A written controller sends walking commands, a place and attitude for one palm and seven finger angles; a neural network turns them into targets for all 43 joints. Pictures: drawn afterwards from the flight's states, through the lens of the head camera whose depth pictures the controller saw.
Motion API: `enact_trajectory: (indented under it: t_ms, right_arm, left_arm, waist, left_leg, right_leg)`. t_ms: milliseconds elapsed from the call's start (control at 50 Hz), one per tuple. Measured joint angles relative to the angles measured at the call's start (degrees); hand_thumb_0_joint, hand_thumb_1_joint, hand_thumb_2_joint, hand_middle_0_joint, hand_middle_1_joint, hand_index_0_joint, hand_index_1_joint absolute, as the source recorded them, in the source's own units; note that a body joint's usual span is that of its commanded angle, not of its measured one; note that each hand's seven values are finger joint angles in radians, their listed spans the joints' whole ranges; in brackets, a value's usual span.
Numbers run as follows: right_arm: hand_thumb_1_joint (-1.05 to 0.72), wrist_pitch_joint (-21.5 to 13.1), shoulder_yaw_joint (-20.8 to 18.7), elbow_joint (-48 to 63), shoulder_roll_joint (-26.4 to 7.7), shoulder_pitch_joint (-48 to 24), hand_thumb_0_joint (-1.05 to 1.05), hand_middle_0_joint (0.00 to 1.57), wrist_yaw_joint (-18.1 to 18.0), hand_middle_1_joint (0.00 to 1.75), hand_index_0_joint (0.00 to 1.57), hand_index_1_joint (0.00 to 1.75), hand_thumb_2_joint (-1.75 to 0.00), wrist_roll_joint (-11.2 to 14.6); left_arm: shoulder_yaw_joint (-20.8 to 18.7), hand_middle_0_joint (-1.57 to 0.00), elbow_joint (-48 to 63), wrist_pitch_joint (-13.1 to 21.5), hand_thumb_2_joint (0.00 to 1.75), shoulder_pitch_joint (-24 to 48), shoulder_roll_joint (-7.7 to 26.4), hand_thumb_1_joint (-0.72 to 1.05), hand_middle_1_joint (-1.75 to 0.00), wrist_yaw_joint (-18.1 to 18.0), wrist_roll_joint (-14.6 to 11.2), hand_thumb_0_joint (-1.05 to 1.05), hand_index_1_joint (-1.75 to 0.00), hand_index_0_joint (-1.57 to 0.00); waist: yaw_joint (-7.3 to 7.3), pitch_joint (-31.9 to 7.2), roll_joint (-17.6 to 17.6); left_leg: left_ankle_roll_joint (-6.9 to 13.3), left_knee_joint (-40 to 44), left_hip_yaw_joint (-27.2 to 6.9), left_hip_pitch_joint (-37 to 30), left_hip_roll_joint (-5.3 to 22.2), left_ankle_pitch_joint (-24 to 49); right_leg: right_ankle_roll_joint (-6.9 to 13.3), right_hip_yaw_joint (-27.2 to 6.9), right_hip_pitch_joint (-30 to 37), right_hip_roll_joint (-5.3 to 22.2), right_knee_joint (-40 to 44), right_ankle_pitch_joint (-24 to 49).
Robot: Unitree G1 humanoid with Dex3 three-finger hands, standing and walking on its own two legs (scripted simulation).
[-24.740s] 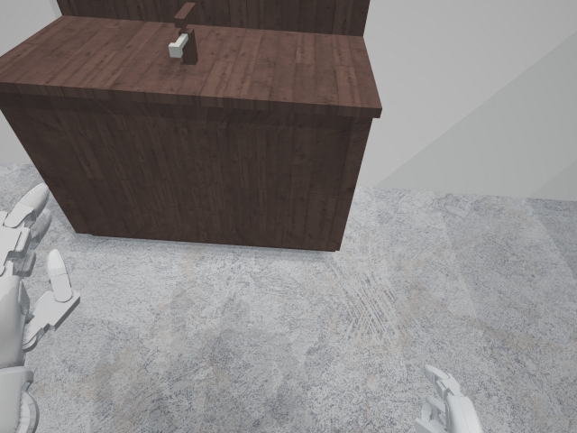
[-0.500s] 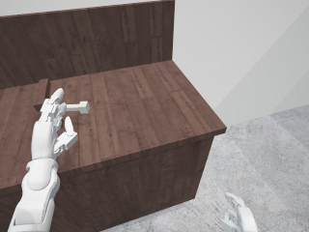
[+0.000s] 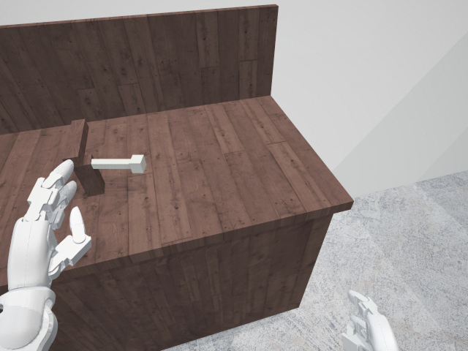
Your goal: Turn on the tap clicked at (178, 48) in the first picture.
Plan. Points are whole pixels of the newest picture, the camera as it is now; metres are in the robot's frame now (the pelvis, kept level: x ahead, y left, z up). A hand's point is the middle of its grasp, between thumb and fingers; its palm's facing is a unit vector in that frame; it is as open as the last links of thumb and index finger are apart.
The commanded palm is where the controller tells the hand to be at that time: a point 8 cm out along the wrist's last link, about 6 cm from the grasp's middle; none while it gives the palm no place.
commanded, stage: draw the hand back beside the body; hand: left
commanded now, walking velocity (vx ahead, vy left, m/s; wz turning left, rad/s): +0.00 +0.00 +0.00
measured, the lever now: (138, 163) +0.45 +0.27 +0.08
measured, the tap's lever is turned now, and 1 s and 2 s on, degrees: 74 74 74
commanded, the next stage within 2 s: step back with the hand held close in 0.32 s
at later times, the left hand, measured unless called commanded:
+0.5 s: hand (82, 233) +0.21 +0.23 +0.16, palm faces +0.40 -0.85 -0.34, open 7.4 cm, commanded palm +0.16 +0.28 +0.17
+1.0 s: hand (38, 284) +0.14 +0.26 +0.15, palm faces +0.39 -0.83 -0.40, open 7.4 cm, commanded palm +0.09 +0.30 +0.17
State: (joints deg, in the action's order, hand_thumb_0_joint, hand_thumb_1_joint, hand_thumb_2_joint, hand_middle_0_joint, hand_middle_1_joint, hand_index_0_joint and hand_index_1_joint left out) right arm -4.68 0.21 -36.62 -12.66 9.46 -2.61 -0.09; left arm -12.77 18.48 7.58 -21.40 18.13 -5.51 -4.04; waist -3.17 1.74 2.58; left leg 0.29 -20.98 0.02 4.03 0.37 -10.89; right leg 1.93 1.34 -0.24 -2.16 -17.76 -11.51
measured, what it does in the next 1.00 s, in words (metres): shifts its weight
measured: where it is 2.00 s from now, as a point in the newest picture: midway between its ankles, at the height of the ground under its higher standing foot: outside the picture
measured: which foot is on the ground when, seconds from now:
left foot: down 0.00-1.00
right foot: down 0.00-1.00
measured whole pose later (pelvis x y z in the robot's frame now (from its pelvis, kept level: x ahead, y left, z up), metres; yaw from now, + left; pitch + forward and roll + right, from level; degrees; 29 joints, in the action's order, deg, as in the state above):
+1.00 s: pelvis -0.06 +0.02 -0.02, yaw +1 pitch +0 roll -2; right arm -2.0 -0.3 -32.0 -13.3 10.4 -4.5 0.9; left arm -18.7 30.2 9.3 -29.0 21.1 -8.6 -3.2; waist -0.6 1.8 2.5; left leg 1.3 -34.1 -0.8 23.0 0.2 -12.6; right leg 0.5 2.6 -17.9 -1.8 -28.7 -10.8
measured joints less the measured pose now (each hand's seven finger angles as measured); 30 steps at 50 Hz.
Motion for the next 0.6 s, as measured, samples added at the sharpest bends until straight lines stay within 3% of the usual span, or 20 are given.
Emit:
enact_trajectory:
  t_ms: [120,260,460,600]
  right_arm:
    - [-0.9,-0.43,0.03,0.43,0.15,-0.09,0.02,0.2,0.01,0.3,0.2,0.3,-0.9,0.02]
    - [-0.9,-0.77,0.5,-0.27,0.36,-0.39,0.02,0.2,-0.31,0.3,0.2,0.3,-0.9,-0.03]
    - [-0.9,-1.07,0.57,-0.18,0.44,0.24,0.02,0.2,-0.08,0.3,0.21,0.3,-0.9,-0.12]
    - [-0.9,1.99,0.52,2.61,-0.18,-1.16,0.02,0.2,-0.23,0.3,0.21,0.3,-0.9,0.19]
  left_arm:
    - [-2.01,-0.21,2.3,0.06,0.9,-2.58,0.58,0.9,-0.3,-0.3,-0.13,0.02,-0.29,-0.21]
    - [-1.25,-0.2,1.28,-0.36,0.9,-0.75,-0.53,0.9,-0.3,-0.73,-0.12,0.02,-0.3,-0.21]
    - [-1.09,-0.21,2.54,-0.87,0.9,-1.68,0.15,0.9,-0.3,-0.49,-0.18,0.02,-0.3,-0.21]
    - [-6.03,-0.21,4.51,1.81,0.9,-1.03,2.11,0.9,-0.3,-0.04,0.16,0.02,-0.3,-0.21]
  waist:
    - [-0.6,0.03,0.39]
    - [-1.07,0.57,0.43]
    - [-0.29,0.06,0.51]
    - [1.27,0.38,0.65]
  left_leg:
    - [-0.03,-1.01,-0.37,0.57,0.03,-0.63]
    - [-0.01,-1.39,-0.95,1.04,-0.25,-0.72]
    - [-0.26,-1.61,-0.67,0.81,-0.04,-1.4]
    - [-0.29,-5.17,-0.91,7.09,0.49,-1.83]
  right_leg:
    - [0.01,0.37,-0.2,-0.05,-0.49,-0.47]
    - [0.04,0.97,-0.68,0.19,-1.32,-1.05]
    - [0.25,0.67,-0.69,0.0,-1.81,-1.74]
    - [0.08,0.96,-6.48,-0.49,-4.3,-1.57]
